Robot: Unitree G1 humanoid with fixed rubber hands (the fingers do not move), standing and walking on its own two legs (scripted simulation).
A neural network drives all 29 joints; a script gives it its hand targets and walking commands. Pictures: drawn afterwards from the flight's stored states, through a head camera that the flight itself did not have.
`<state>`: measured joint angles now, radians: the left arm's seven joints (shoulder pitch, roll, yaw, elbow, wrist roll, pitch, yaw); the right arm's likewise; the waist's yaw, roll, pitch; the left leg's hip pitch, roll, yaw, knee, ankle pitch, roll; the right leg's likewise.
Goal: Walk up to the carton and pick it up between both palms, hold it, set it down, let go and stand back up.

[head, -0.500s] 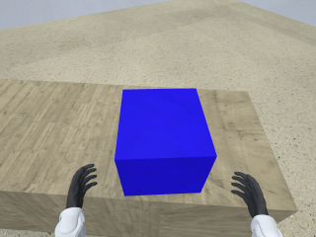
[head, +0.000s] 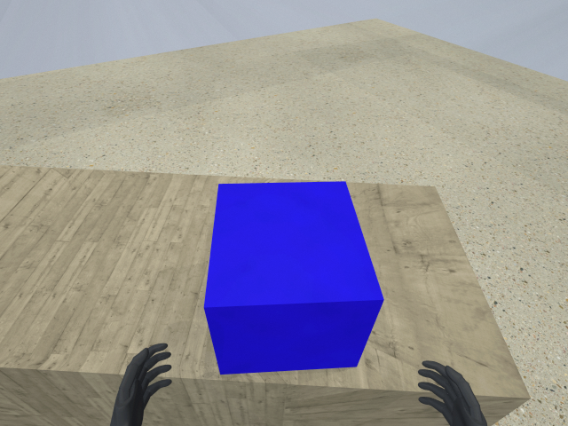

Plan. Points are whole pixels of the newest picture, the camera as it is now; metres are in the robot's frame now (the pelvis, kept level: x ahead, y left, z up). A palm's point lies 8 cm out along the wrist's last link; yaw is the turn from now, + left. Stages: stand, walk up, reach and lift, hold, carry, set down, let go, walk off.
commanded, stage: set down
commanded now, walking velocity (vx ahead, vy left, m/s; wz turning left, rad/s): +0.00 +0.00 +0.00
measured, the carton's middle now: (286, 273) +0.44 +0.02 -0.07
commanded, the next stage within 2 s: let go in 1.50 s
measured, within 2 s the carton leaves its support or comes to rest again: neither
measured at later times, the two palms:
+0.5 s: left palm (127, 420) +0.17 +0.23 -0.06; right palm out of the picture +0.17 -0.23 -0.06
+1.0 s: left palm out of the picture +0.16 +0.23 -0.07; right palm out of the picture +0.17 -0.22 -0.07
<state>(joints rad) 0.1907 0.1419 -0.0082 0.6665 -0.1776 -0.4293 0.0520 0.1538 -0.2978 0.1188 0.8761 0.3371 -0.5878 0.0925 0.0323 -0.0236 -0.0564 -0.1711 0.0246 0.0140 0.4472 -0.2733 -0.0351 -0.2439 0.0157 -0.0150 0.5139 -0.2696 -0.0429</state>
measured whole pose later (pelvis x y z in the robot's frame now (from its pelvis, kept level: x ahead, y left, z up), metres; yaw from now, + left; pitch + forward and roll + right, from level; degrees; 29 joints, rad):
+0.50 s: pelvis +0.02 +0.01 +0.01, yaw +0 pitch -1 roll +0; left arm 0.23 0.14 -0.01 0.65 -0.13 -0.27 0.03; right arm 0.21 -0.30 0.12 0.85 0.23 -0.49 0.09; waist 0.03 -0.01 -0.04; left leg -0.10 0.02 0.01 0.38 -0.27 -0.03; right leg -0.16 0.02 -0.01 0.42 -0.25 -0.03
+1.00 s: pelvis +0.02 +0.02 +0.01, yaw +0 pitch -1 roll +0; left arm 0.24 0.14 -0.01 0.60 -0.08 -0.06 0.02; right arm 0.21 -0.30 0.11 0.84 0.12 -0.37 0.06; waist 0.03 0.00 -0.02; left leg -0.07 0.02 0.01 0.37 -0.27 -0.02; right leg -0.12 0.01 -0.01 0.38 -0.24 -0.02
